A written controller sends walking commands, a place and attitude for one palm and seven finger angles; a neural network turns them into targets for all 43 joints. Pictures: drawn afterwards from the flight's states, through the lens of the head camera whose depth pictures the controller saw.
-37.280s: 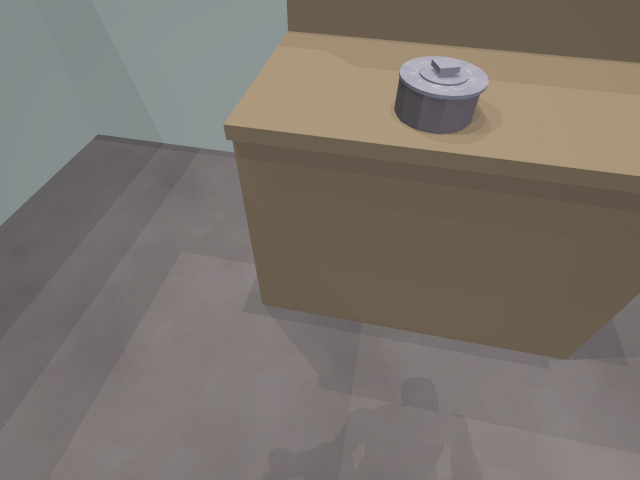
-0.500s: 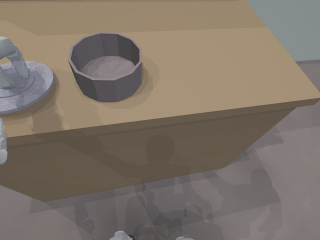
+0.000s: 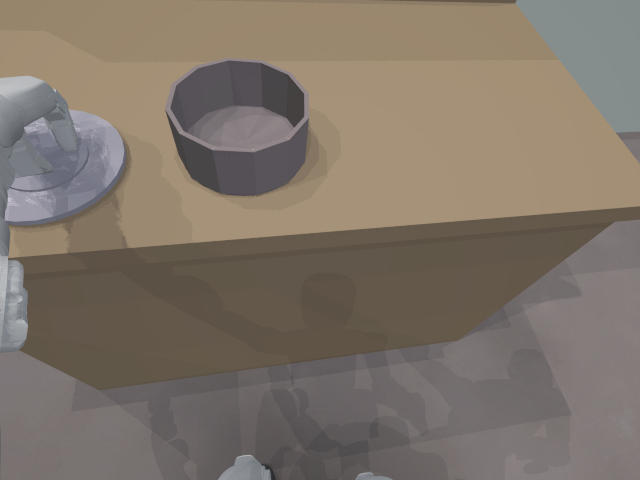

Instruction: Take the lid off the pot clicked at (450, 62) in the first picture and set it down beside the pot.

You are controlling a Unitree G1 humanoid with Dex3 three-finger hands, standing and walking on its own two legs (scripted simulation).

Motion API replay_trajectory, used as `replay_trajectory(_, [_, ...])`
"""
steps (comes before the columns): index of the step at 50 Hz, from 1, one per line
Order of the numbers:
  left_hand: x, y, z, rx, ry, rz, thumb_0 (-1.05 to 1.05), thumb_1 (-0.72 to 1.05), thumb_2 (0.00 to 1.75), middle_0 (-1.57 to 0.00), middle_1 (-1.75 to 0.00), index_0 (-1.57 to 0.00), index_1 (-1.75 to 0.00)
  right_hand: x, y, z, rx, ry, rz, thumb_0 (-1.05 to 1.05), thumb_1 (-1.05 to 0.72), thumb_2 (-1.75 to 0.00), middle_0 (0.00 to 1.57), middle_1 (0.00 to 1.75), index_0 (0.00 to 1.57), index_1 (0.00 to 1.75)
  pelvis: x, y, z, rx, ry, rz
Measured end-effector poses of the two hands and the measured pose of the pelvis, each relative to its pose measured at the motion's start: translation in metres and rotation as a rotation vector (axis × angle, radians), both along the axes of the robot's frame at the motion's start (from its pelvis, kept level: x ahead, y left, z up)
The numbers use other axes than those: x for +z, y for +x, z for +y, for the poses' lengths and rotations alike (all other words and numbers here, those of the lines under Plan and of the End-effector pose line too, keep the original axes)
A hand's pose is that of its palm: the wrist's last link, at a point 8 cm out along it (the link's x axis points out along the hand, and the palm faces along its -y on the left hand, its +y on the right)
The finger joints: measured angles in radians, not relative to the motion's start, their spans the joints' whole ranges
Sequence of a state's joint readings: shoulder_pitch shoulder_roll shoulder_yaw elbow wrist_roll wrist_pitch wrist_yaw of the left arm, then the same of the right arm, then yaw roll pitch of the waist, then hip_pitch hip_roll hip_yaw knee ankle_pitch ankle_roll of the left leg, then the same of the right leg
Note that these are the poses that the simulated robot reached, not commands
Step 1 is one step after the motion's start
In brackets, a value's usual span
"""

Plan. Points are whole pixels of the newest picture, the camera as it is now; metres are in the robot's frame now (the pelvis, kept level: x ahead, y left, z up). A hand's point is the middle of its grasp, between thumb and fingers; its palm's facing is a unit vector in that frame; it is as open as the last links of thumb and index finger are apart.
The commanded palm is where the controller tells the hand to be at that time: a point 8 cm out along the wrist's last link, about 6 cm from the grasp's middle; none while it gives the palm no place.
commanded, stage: open the fingers wide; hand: left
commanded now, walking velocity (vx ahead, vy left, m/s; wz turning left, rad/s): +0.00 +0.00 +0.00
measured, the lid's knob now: (36, 148) +0.52 +0.32 +0.08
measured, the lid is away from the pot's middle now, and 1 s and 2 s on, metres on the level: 0.25 0.25 0.25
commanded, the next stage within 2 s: raise the empty hand in 0.72 s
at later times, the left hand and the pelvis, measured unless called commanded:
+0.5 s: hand (40, 141) +0.51 +0.30 +0.10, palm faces -0.43 -0.10 -0.90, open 10.0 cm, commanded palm +0.54 +0.28 +0.16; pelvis +0.00 +0.01 +0.00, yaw +0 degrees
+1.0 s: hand (43, 130) +0.50 +0.29 +0.12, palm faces -0.40 -0.10 -0.91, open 11.0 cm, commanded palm +0.53 +0.28 +0.18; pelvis +0.01 +0.00 +0.00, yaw +0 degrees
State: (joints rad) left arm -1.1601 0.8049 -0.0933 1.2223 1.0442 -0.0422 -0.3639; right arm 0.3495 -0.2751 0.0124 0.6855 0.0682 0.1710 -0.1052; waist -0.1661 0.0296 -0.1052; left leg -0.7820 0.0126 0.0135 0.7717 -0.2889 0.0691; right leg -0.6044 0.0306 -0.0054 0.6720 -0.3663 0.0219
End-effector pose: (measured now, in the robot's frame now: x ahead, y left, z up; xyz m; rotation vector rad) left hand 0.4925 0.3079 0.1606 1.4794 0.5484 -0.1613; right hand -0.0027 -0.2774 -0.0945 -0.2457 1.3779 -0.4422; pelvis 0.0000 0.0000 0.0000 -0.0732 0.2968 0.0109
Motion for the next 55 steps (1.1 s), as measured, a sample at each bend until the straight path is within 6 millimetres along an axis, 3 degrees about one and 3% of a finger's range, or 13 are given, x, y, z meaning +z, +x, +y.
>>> replay_trajectory(21, [0.000,0.014,-0.004,-0.007,-0.008,0.001,0.00,0.14,0.71,-0.43,-0.90,-0.48,-0.94,-0.001,-0.024,0.009,-0.040,0.007,0.066,0.00,-0.90,-0.90,0.20,0.30,0.20,0.30,-0.002,0.004,0.005,-0.005,-0.003,0.015])
replay_trajectory(29, [0.002,0.021,-0.016,-0.033,-0.005,-0.007,0.00,0.02,0.71,-0.40,-0.83,-0.42,-0.85,-0.002,-0.030,0.012,-0.052,0.018,0.078,0.00,-0.90,-0.90,0.20,0.30,0.20,0.30,-0.002,0.005,0.006,-0.009,-0.003,0.022])
replay_trajectory(44, [0.006,0.017,-0.025,-0.013,-0.001,-0.019,0.00,-0.05,0.75,-0.41,-0.78,-0.41,-0.78,-0.003,-0.024,0.006,-0.053,0.028,0.044,0.00,-0.90,-0.90,0.20,0.30,0.20,0.30,0.000,0.005,0.000,-0.014,0.007,0.009])
replay_trajectory(55, [0.033,0.011,-0.019,0.017,0.007,-0.040,0.00,-0.06,0.76,-0.41,-0.76,-0.42,-0.77,0.000,-0.010,-0.008,-0.034,0.015,0.014,0.00,-0.90,-0.90,0.20,0.30,0.20,0.30,0.004,0.008,-0.008,-0.005,0.012,-0.012])
